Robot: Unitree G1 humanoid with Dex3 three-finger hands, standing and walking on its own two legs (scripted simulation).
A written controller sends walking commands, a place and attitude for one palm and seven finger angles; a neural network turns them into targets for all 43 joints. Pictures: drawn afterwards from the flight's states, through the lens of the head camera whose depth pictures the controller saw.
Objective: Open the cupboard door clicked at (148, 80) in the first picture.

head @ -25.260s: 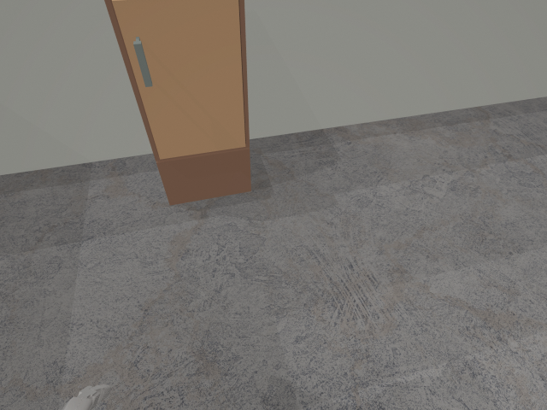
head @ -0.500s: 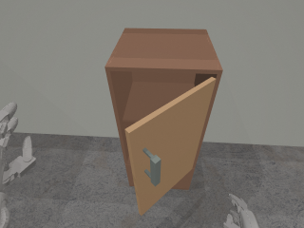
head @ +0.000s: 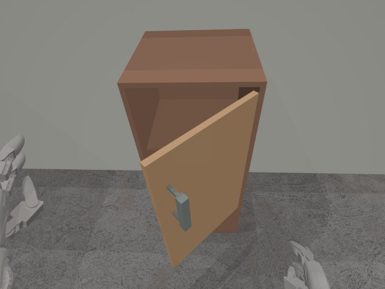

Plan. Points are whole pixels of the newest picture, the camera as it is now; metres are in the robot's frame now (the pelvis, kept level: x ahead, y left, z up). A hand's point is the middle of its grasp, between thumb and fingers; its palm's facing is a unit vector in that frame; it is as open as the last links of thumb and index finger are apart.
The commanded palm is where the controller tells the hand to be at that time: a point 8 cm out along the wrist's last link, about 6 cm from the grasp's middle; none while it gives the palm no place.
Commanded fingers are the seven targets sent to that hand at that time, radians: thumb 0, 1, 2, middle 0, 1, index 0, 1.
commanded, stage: step back with the hand held close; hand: left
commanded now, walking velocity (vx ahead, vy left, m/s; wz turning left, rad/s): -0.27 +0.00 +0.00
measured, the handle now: (178, 207) +0.32 +0.08 -0.04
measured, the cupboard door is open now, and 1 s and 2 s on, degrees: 45 45 45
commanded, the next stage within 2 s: stop stepping back and stand still in 1.16 s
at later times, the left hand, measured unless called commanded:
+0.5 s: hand (14, 230) +0.15 +0.29 +0.15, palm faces +0.35 -0.79 -0.50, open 7.4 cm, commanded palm +0.10 +0.33 +0.17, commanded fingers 0.00 0.90 0.90 -0.20 -0.30 -0.20 -0.30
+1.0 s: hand out of the picture +0.08 +0.29 +0.16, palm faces +0.36 -0.82 -0.45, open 7.4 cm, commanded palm +0.01 +0.34 +0.17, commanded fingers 0.00 0.90 0.90 -0.20 -0.30 -0.20 -0.30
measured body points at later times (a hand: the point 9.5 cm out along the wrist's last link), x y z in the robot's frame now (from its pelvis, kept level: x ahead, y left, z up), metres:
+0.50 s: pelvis -0.06 +0.04 -0.01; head -0.05 +0.04 +0.44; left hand +0.13 +0.33 +0.18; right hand +0.11 -0.22 -0.07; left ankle -0.01 +0.11 -0.74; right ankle +0.00 -0.09 -0.74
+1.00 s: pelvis -0.14 +0.04 -0.01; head -0.13 +0.07 +0.44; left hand +0.05 +0.33 +0.18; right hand +0.03 -0.21 -0.08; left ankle -0.02 +0.12 -0.74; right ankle -0.17 -0.07 -0.74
